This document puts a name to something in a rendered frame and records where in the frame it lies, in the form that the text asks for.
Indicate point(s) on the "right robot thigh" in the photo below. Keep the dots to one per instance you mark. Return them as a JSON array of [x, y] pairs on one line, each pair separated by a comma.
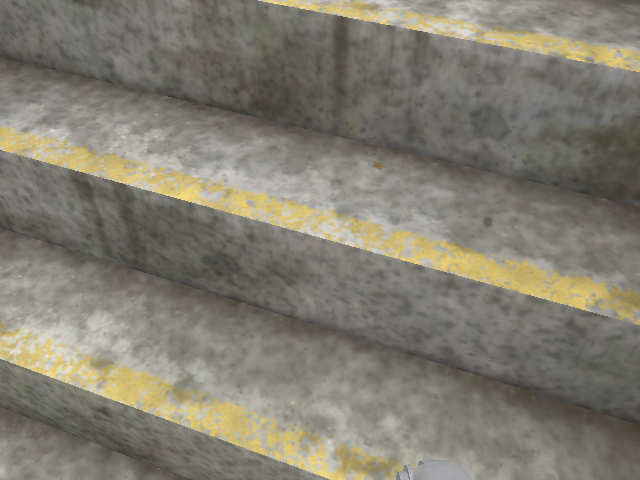
[[433, 470]]

